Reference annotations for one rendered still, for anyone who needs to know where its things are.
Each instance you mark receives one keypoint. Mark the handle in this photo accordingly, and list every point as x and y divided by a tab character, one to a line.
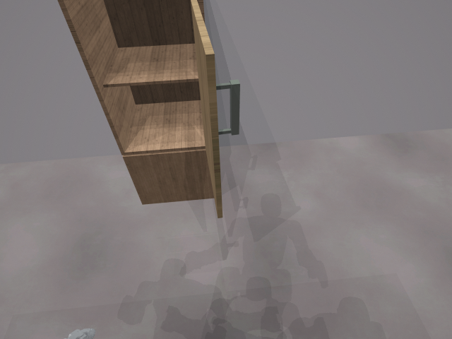
234	86

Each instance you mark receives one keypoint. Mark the cupboard door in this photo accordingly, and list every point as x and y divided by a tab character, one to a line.
205	57

